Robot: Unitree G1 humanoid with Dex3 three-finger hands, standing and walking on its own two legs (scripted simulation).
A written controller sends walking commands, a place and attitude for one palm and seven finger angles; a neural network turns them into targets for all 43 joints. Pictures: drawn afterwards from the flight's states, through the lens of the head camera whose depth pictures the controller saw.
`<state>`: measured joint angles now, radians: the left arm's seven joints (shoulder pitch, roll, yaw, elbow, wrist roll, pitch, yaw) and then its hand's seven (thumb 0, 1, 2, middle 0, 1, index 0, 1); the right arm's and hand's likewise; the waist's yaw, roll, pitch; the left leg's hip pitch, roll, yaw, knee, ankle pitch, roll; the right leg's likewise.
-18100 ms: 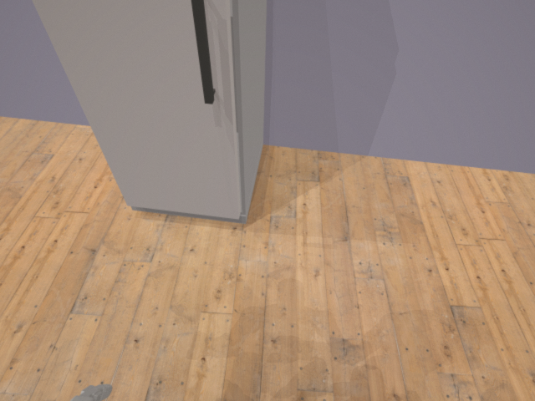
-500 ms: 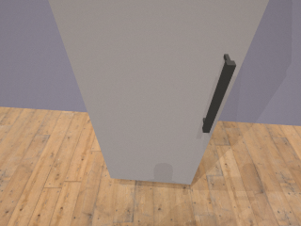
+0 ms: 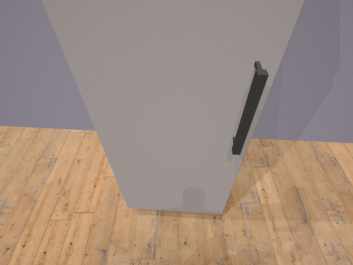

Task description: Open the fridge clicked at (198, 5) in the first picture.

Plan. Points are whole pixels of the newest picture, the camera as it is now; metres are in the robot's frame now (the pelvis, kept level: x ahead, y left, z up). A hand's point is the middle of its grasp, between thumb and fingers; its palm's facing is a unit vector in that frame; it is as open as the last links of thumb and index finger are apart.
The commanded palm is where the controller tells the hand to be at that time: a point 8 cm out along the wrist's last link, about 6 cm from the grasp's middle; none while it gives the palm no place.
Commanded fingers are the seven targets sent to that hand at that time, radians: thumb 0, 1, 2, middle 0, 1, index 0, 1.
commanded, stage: look again from close up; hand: right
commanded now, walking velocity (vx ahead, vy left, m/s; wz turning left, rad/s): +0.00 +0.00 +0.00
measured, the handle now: (245, 113) +0.49 -0.16 +0.08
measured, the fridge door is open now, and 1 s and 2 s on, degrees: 0 0 0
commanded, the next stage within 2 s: raise the hand to about handle height in 1.22 s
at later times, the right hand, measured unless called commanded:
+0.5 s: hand out of the picture +0.00 -0.17 -0.18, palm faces +0.01 +0.99 -0.16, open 7.4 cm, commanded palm none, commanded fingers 0.00 -0.90 -0.90 0.20 0.30 0.20 0.30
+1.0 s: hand out of the picture +0.01 -0.16 -0.18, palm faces +0.01 +0.99 -0.16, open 7.4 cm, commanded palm none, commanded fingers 0.00 -0.90 -0.90 0.20 0.30 0.20 0.30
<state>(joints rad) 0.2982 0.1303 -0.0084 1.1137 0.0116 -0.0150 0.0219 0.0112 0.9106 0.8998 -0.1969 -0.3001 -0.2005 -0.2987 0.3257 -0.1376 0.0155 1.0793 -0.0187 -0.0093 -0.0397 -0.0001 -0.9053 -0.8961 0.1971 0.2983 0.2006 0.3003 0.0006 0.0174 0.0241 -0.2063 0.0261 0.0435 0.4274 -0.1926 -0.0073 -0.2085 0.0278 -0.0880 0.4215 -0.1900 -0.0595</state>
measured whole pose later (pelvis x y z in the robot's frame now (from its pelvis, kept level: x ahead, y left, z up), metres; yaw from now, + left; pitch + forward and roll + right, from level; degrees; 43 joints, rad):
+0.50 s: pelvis +0.01 -0.01 +0.00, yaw +0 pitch -1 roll +0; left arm 0.28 0.13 -0.01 1.13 0.01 -0.02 0.02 0.01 0.91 0.90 -0.20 -0.30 -0.20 -0.30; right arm 0.32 -0.13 0.02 1.09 -0.02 -0.01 -0.04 0.00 -0.91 -0.90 0.20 0.30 0.20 0.30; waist 0.00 0.02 0.04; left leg -0.19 0.04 0.03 0.41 -0.20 -0.02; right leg -0.18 0.04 -0.10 0.40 -0.20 -0.07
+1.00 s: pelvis +0.02 -0.01 +0.00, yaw +1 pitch -1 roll +0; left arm 0.29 0.12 -0.01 1.14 0.01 -0.02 0.03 0.01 0.91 0.90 -0.20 -0.30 -0.20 -0.30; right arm 0.32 -0.13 0.01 1.09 -0.02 -0.01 -0.04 0.00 -0.91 -0.90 0.20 0.30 0.20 0.30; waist 0.00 0.02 0.04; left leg -0.17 0.04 0.02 0.41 -0.21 -0.02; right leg -0.16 0.04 -0.11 0.39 -0.21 -0.07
